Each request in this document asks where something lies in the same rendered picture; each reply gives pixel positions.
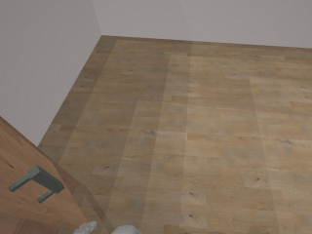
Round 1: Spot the cupboard door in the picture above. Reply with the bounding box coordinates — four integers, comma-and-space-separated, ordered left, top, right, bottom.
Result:
0, 121, 94, 234

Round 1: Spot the robot left hand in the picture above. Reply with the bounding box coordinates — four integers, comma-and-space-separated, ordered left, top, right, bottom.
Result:
73, 221, 97, 234

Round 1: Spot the handle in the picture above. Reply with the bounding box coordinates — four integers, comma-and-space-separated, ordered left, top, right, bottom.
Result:
8, 165, 65, 204

